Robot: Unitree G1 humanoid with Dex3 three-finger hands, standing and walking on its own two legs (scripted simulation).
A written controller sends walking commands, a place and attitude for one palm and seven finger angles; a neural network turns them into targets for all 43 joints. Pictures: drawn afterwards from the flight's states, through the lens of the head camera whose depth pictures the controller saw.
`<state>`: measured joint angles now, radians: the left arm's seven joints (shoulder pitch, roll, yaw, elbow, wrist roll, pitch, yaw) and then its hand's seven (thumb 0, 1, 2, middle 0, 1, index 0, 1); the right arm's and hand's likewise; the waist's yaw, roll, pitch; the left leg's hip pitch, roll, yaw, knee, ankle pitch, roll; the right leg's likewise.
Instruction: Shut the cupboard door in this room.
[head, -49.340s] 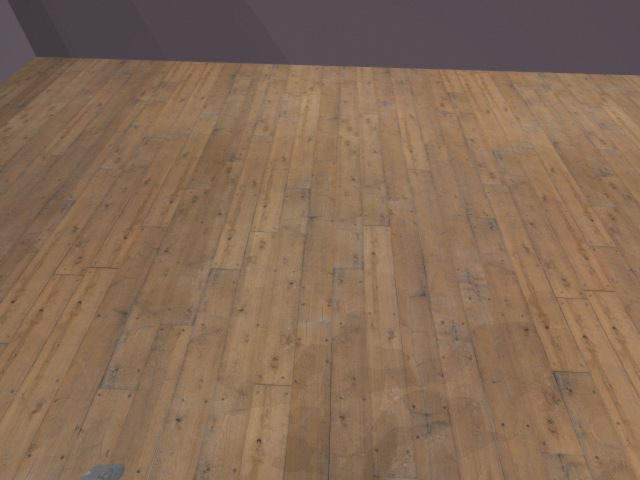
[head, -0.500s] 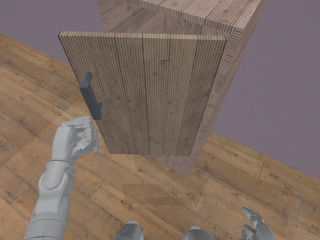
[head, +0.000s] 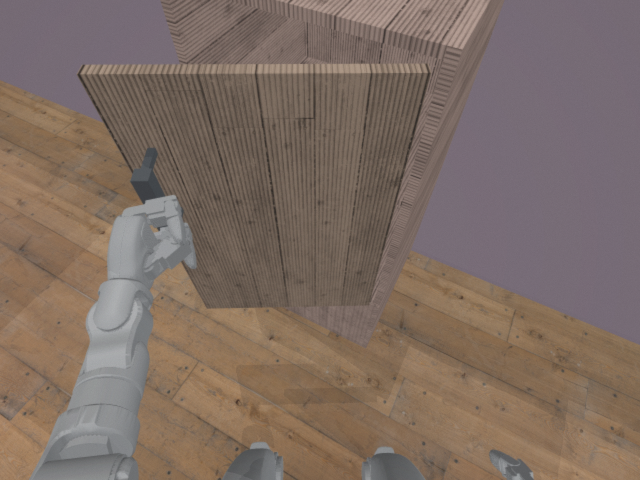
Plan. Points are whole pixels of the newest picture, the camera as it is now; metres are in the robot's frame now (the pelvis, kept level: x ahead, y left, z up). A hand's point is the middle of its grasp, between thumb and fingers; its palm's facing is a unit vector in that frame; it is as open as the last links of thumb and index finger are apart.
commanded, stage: bring the fist close to the handle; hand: left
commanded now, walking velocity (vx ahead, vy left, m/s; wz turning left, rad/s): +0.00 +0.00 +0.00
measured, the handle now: (163, 198) +0.47 +0.22 +0.06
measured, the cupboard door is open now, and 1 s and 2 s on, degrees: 29 18 6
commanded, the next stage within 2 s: push the door shut along its arc in 0.22 s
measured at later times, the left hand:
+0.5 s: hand (188, 240) +0.40 +0.17 +0.06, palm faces +0.00 -1.00 -0.04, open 3.1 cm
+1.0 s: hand (195, 201) +0.46 +0.18 +0.06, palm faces -0.13 -0.99 -0.03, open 3.1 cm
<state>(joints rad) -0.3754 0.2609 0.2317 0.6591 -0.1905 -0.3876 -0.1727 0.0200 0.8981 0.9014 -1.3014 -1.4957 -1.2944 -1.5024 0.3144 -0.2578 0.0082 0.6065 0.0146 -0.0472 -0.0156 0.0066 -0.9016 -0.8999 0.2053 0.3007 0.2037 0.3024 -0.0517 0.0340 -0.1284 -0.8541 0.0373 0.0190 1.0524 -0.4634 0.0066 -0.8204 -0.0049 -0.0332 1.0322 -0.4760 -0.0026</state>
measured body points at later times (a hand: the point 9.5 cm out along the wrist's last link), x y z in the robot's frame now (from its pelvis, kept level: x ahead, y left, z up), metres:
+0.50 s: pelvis -0.01 +0.00 +0.00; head +0.07 +0.00 +0.44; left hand +0.39 +0.23 +0.07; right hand +0.11 -0.25 -0.11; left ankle +0.03 +0.11 -0.67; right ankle +0.01 -0.12 -0.67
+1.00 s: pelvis -0.02 +0.01 -0.02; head +0.09 +0.02 +0.42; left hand +0.46 +0.23 +0.07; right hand +0.03 -0.27 -0.13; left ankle +0.03 +0.11 -0.67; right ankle +0.01 -0.12 -0.67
